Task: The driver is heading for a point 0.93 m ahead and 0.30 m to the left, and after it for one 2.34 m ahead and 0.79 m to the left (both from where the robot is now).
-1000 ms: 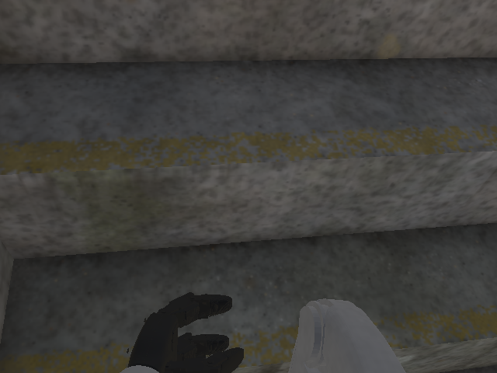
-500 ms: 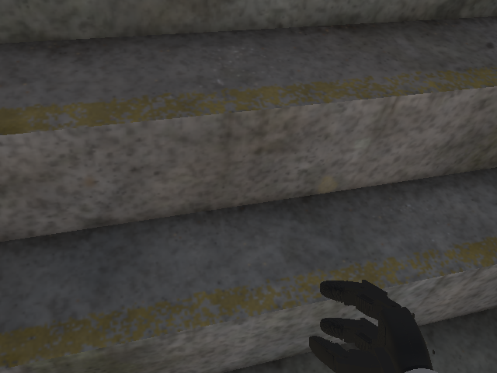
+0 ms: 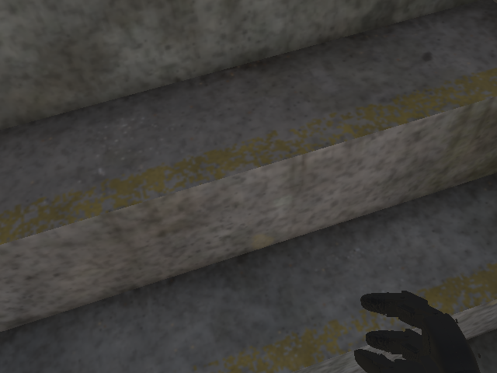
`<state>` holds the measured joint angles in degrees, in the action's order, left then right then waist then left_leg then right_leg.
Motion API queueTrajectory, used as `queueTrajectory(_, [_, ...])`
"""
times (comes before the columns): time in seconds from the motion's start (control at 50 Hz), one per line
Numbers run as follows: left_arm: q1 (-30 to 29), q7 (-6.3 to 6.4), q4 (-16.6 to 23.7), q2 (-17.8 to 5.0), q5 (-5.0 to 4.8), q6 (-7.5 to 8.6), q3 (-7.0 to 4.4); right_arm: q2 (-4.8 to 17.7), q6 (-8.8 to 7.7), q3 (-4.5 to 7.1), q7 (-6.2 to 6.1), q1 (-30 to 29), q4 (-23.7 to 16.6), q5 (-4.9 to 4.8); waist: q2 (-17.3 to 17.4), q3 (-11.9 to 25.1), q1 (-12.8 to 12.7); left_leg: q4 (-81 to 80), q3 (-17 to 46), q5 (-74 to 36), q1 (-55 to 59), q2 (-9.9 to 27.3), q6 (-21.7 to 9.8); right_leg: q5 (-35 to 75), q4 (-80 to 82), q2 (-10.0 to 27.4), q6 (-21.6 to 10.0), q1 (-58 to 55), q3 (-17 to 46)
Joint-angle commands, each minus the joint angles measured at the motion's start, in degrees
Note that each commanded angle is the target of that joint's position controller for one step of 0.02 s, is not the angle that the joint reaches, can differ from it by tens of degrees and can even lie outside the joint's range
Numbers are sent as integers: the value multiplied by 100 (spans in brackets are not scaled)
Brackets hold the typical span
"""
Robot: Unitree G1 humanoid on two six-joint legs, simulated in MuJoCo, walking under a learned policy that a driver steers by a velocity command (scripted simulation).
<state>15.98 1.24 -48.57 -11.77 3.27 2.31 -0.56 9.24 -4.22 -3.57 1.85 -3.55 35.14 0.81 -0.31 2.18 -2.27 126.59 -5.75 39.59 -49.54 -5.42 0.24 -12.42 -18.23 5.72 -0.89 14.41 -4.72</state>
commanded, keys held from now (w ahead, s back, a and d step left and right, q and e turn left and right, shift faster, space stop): w+q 0.90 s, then w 0.10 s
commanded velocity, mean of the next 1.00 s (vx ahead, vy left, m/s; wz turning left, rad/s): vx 0.50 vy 0.00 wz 0.54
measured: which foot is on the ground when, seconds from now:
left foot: up 0.00-0.16, down 0.18-0.36, up 0.38-0.66, down 0.68-1.00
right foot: down 0.00-0.12, up 0.14-0.32, down 0.34-0.58, up 0.60-1.00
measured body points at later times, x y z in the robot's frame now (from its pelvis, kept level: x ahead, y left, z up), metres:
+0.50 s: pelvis +0.00 -0.10 +0.10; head +0.00 -0.14 +0.54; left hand -0.12 +0.13 -0.02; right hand +0.27 -0.24 -0.01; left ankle -0.12 +0.01 -0.46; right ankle +0.19 -0.15 -0.51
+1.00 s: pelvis -0.09 -0.23 -0.02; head -0.13 -0.20 +0.43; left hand +0.06 +0.03 -0.09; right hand +0.01 -0.43 -0.15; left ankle -0.06 -0.11 -0.75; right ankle -0.03 -0.37 -0.70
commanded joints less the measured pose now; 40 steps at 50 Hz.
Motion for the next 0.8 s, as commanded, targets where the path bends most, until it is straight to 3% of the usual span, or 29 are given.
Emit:
queueTrajectory(0.02, [-865,204,546,-664,-168,-25,-56,-170,132,-322,225,-39,-719,292,-124,1805,658,-5113,355,-1322,1608,422,-105,7156,471,1054,-1038,-1922,885])
queueTrajectory(0.06, [-1257,112,616,-1416,-283,126,-234,195,318,-115,140,-231,-550,353,-989,1000,718,-8154,336,-2514,3518,195,-168,10496,148,993,-975,-774,676])
queueTrajectory(0.08, [-670,47,354,-2021,-458,295,-421,547,464,52,-73,270,-611,380,-1759,980,1003,-9215,1050,-680,3624,274,-445,11902,-844,1208,-804,-1366,954])
queueTrajectory(0.1, [-1039,45,680,-2006,-532,326,-483,929,498,256,-22,852,-160,403,-1110,1196,1306,-11654,844,-3374,4222,425,-603,11371,-2028,737,-380,-1948,874])
queueTrajectory(0.12, [-551,-63,652,-1597,-841,404,-605,853,570,220,7,1276,303,680,-288,1165,990,-11566,431,-4133,6500,384,-1186,8652,-4512,-474,1186,963,413])
queueTrajectory(0.14, [-98,-62,377,-837,-790,400,-343,754,605,312,-11,1245,763,299,2210,628,865,-11820,1469,-6722,6693,1635,-1635,-1792,-8564,-1092,1078,3441,361])
queueTrajectory(0.16, [-516,4,1110,-130,-860,503,-142,536,520,134,-62,-144,858,356,2696,-987,12,-11874,526,-7879,5406,1868,-1146,-3806,-11761,-1479,447,5615,965])
queueTrajectory(0.2, [-1142,-145,2015,275,-849,774,276,628,345,336,-38,465,1707,359,1829,-1308,-329,-11124,-57,-10411,6372,2066,-714,-5248,-12013,-1307,-169,8223,721])
queueTrajectory(0.24, [-74,-409,2240,-63,-719,766,409,1626,337,705,-367,-663,1187,293,634,-116,-1145,-10782,-395,-9414,6366,2087,-533,-4029,-9712,-289,34,7354,659])
queueTrajectory(0.26, [842,-478,2144,-265,-482,730,417,1855,461,739,-390,-1620,643,51,56,659,-1608,-11094,-593,-7901,4833,1569,-669,-2802,-8149,-174,223,5389,413])
queueTrajectory(0.28, [1414,-488,2115,-115,-150,634,524,2402,526,979,-345,-1310,583,-189,400,1610,-1783,-11943,-292,-9140,3589,1524,-1261,-2393,-6742,-718,251,2158,-609])
queueTrajectory(0.3, [2040,-380,1431,-841,43,465,88,2088,456,959,-235,-987,441,-116,71,2521,-1688,-11318,-60,-10824,3279,1482,-1357,-704,-7093,-1272,242,-144,-762])
queueTrajectory(0.32, [2775,-270,1154,-1180,148,293,-132,2211,337,984,-81,-1001,614,-196,809,3025,-2118,-10489,34,-13538,3819,2249,-1606,-863,-7009,-1289,60,-971,-773])
queueTrajectory(0.34, [3117,-188,955,-1543,347,189,-330,1992,300,914,-30,-1222,637,-405,969,2720,-2252,-9232,375,-13208,4719,2218,-1394,-1339,-5440,-1199,-258,-220,418])
queueTrajectory(0.36, [2246,-96,570,-1857,295,175,-382,651,471,688,25,363,831,-514,-1613,2130,-751,-7134,891,-7601,3163,907,-1184,-3886,-2804,-310,-1218,-42,3652])
queueTrajectory(0.38, [1682,65,634,-1847,244,92,-338,603,489,603,263,718,1103,-293,-2643,2516,-317,-5074,1425,-3680,3308,140,-1066,-6846,-700,-178,-1188,512,5357])
queueTrajectory(0.4, [903,132,879,-1620,97,80,-215,710,450,614,388,834,933,-299,-2458,2405,61,-3513,1634,-2985,2814,20,-813,-7599,-483,144,-939,1245,5579])
queueTrajectory(0.44, [81,177,831,-1005,-73,95,-146,465,393,415,433,108,385,-103,-1749,945,360,-2937,1080,-1807,2136,4,-640,-6079,-1465,50,-311,3068,3653])
queueTrajectory(0.5, [-1338,370,1012,-236,118,203,133,935,441,460,254,1917,853,-11,-1224,503,1385,-2725,-165,-3271,3024,-104,-497,-4373,-3020,-236,200,4963,635])
queueTrajectory(0.58, [-3093,278,1842,-339,160,235,244,1009,683,523,-165,3717,1083,226,-299,-236,2020,-5671,-313,-3968,3711,595,-807,-3150,-4434,2,390,6142,-569])
queueTrajectory(0.62, [-3508,263,2142,421,-176,135,517,584,641,449,-169,4020,1453,490,1735,-353,1886,-8361,154,-5781,3676,1380,-1271,-2163,-8574,-20,229,6709,-833])
queueTrajectory(0.64, [-2846,271,2330,836,-444,139,636,138,600,218,-90,3013,1243,484,2172,-466,969,-9192,-3,-6113,3167,1457,-1122,-2176,-10861,-79,190,6933,-248])
queueTrajectory(0.68, [-1598,230,2727,1265,-639,340,882,-400,643,-33,-41,2169,1162,275,1167,-768,-154,-10573,322,-5569,2216,1382,-791,-1563,-12483,-64,204,6547,233])
queueTrajectory(0.7, [-2144,46,2927,1460,-474,369,921,-365,581,-74,-16,2509,1143,586,-212,-455,-49,-9399,945,-4198,2060,1247,-532,-693,-13662,-77,151,6818,516])
queueTrajectory(0.72, [-1795,-199,2882,1846,-303,541,1127,36,431,40,110,2522,1190,344,-154,-825,-390,-9888,1539,-3660,1264,1059,-74,655,-12858,-30,-26,6756,433])
queueTrajectory(0.74, [-1929,-343,2808,1769,-36,684,1129,519,317,257,64,3136,1311,245,233,-522,-258,-10288,2679,-3655,1595,1265,-269,567,-13305,70,8,7057,-125])
queueTrajectory(0.76, [-1968,-413,2642,1329,-55,804,1001,874,263,431,30,3588,1279,211,216,104,-43,-10306,3543,-3933,2649,1483,-543,463,-13395,111,28,7538,37])
queueTrajectory(0.78, [-1781,-296,2531,743,-436,704,911,1896,-158,635,-191,2472,854,524,642,674,-119,-11966,7391,93,2854,2936,-1638,1650,-12433,445,92,7548,1323])
queueTrajectory(0.8, [-3273,33,2723,15,162,396,361,1117,-420,829,-386,1982,856,14,201,220,536,-12885,7714,2216,2912,2593,-1356,2185,-12087,214,229,7223,489])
